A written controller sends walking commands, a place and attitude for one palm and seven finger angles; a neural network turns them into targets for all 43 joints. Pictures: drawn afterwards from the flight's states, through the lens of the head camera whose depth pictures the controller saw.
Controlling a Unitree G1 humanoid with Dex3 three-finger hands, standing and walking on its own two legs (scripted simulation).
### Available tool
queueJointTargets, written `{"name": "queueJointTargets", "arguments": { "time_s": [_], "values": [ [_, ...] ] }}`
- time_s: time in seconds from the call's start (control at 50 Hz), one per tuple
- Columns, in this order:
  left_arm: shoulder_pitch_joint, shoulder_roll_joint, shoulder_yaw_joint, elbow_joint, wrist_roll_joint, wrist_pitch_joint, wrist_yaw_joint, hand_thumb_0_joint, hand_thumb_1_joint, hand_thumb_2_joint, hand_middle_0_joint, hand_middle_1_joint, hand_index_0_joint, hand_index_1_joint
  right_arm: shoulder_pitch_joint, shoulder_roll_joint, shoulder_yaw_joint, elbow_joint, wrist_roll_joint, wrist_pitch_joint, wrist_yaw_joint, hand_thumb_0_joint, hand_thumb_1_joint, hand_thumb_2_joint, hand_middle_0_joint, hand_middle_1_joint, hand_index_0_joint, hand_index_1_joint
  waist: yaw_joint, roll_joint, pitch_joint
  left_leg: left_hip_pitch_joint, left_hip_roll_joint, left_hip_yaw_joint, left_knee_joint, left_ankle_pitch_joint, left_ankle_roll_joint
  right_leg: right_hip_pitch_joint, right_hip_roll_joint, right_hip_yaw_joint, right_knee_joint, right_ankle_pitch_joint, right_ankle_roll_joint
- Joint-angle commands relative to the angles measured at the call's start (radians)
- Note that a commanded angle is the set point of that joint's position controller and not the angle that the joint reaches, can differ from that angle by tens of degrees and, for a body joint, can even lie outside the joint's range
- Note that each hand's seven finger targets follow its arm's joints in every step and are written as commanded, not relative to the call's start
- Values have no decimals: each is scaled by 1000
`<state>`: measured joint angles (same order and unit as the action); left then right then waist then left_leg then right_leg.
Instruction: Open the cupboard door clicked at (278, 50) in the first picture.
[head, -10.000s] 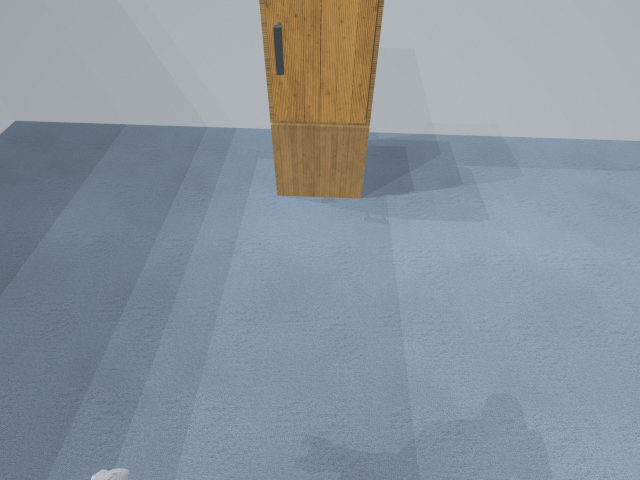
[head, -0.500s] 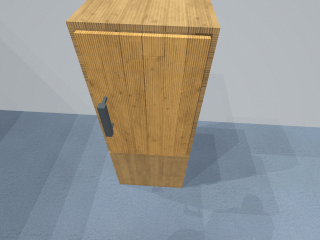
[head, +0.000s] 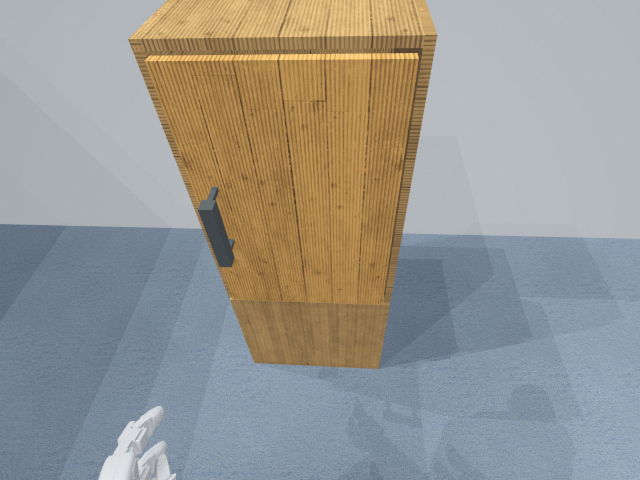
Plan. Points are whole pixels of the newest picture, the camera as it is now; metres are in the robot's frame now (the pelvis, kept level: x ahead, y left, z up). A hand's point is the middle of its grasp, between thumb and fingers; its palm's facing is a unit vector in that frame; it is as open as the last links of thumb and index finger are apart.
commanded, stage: raise the hand with hooked fingers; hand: left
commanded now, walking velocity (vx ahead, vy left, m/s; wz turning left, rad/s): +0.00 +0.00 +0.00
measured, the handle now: (220, 227) +0.55 +0.22 -0.05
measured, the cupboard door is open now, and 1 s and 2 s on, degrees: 0 0 0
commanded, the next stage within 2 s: move the hooked fingers beside the handle in 1.94 s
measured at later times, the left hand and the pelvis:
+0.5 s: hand (174, 453) +0.17 +0.19 -0.04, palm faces -0.04 -1.00 -0.07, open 10.0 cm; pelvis -0.05 +0.01 -0.10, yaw -1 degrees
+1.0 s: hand (136, 415) +0.21 +0.26 -0.04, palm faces -0.01 -1.00 -0.06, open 12.9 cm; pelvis -0.04 +0.04 -0.08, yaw -2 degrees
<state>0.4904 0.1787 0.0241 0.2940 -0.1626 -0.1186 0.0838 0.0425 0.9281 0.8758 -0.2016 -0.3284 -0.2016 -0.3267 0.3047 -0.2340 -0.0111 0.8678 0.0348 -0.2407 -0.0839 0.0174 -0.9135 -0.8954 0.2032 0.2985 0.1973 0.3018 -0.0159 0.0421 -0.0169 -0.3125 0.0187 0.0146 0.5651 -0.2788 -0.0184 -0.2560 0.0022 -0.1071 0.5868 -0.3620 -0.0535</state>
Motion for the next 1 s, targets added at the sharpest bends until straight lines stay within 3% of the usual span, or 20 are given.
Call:
{"name": "queueJointTargets", "arguments": {
  "time_s": [0.0,0.02,0.04,0.06,0.08,0.1,0.14,0.16,0.22,0.26,0.28,0.36,0.38,0.44,0.52,0.58,0.64,0.68,0.74,0.98],
  "values": [
    [-52,-61,2,-59,-23,-290,-135,0,690,810,-215,-435,-215,-435,-123,-130,-64,-245,-34,-110,15,0,-900,-900,200,300,200,300,0,-302,-35,-227,-39,-35,201,24,37,-388,-28,62,77,22,64],
    [35,-65,24,-41,-42,-367,-193,0,667,800,-217,-450,-217,-450,-151,-127,-72,-280,-36,-115,29,0,-900,-900,200,300,200,300,42,-349,-77,-314,-40,-33,251,9,28,-390,-27,86,136,27,62],
    [79,-65,36,-51,-60,-441,-258,0,643,790,-218,-465,-218,-465,-173,-126,-79,-309,-38,-117,45,0,-900,-900,200,300,200,300,65,-320,-122,-381,-44,-28,300,10,19,-381,-33,109,197,70,59],
    [106,-41,65,-67,-75,-510,-322,0,620,780,-220,-480,-220,-480,-184,-125,-84,-337,-36,-114,61,0,-900,-900,200,300,200,300,79,-267,-176,-432,-51,-19,350,19,12,-365,-39,124,260,133,52],
    [110,17,116,-38,-81,-559,-394,0,597,770,-222,-495,-222,-495,-185,-126,-88,-355,-29,-104,80,0,-900,-900,200,300,200,300,95,-150,-192,-468,-58,-13,403,36,2,-361,-53,167,313,199,41],
    [69,81,174,-103,-91,-588,-427,0,573,760,-223,-510,-223,-510,-200,-129,-92,-392,-27,-93,87,0,-900,-900,200,300,200,300,98,-117,-261,-509,-63,5,445,38,7,-340,-65,197,342,220,42],
    [57,97,197,-169,-100,-532,-433,0,527,740,-227,-540,-227,-540,-239,-125,-94,-471,-18,-55,79,0,-900,-900,200,300,200,300,107,-127,-315,-542,-66,32,468,11,22,-327,-63,221,350,162,49],
    [21,89,189,-220,-111,-492,-421,0,503,730,-228,-555,-228,-555,-257,-115,-88,-506,-10,-33,73,0,-900,-900,200,300,200,300,102,-120,-292,-553,-70,37,465,-52,25,-359,-60,230,316,34,49],
    [-91,109,179,-447,-97,-433,-337,0,433,700,-233,-600,-233,-600,-211,-106,-82,-549,-12,8,57,0,-900,-900,200,300,200,300,65,-6,-313,-499,-42,14,486,-40,46,-441,-27,201,335,-22,36],
    [-140,106,162,-570,-68,-451,-282,0,387,680,-237,-630,-237,-630,-160,-96,-76,-539,-20,19,46,0,-900,-900,200,300,200,300,33,28,-348,-454,-22,-6,497,15,53,-468,-9,158,373,70,31],
    [-208,110,134,-618,-58,-464,-275,0,363,670,-238,-645,-238,-645,-145,-102,-68,-533,-29,24,38,0,-900,-900,200,300,200,300,-5,-21,-327,-462,-11,-27,511,15,59,-516,7,133,395,75,32],
    [-242,108,105,-572,-62,-485,-314,0,270,630,-245,-705,-245,-705,-129,-110,-49,-486,-30,3,19,0,-900,-900,200,300,200,300,-39,25,-315,-482,-3,-50,533,-31,56,-598,16,105,398,-5,30],
    [-243,116,102,-516,-70,-461,-341,0,247,620,-247,-720,-247,-720,-138,-116,-42,-478,-29,0,14,0,-900,-900,200,300,200,300,-42,15,-284,-507,-2,-56,538,-55,56,-609,21,106,394,-40,28],
    [-207,147,151,-436,-102,-383,-389,0,177,590,-252,-765,-252,-765,-141,-124,-35,-477,-12,-10,6,0,-900,-900,200,300,200,300,-14,-5,-330,-531,-9,-55,510,-109,53,-561,14,119,353,-136,35],
    [-183,200,244,-439,-134,-290,-386,0,83,550,-258,-825,-258,-825,-153,-118,-34,-482,-4,-9,1,0,-900,-900,200,300,200,300,30,-5,-402,-488,-13,-53,460,-65,53,-471,8,108,333,-103,37],
    [-183,204,275,-427,-143,-289,-351,0,13,520,-263,-870,-263,-870,-157,-111,-33,-468,-9,-11,1,0,-900,-900,200,300,200,300,35,-43,-367,-479,-8,-63,435,-48,50,-472,17,80,341,-86,34],
    [-219,192,257,-424,-131,-335,-333,0,-57,490,-268,-915,-268,-915,-142,-116,-33,-457,-13,-19,8,0,-900,-900,200,300,200,300,20,-2,-325,-476,-11,-60,418,-85,47,-517,12,72,337,-129,34],
    [-236,214,269,-376,-130,-353,-339,0,-103,470,-272,-945,-272,-945,-134,-130,-34,-452,-14,-21,7,0,-900,-900,200,300,200,300,14,-24,-295,-489,-11,-64,416,-108,47,-538,16,68,341,-151,29],
    [-257,214,263,-363,-130,-374,-360,0,-173,440,-277,-990,-277,-990,-113,-145,-37,-453,-11,-26,9,0,-900,-900,200,300,200,300,6,22,-298,-455,-10,-61,396,-121,45,-557,15,56,341,-143,28],
    [-395,299,343,-312,-160,-353,-424,0,-453,320,-297,-1170,-297,-1170,-77,-173,-33,-451,-9,-18,6,0,-900,-900,200,300,200,300,-1,70,-325,-375,-8,-80,371,-47,39,-536,30,37,351,-40,20]
  ]
}}
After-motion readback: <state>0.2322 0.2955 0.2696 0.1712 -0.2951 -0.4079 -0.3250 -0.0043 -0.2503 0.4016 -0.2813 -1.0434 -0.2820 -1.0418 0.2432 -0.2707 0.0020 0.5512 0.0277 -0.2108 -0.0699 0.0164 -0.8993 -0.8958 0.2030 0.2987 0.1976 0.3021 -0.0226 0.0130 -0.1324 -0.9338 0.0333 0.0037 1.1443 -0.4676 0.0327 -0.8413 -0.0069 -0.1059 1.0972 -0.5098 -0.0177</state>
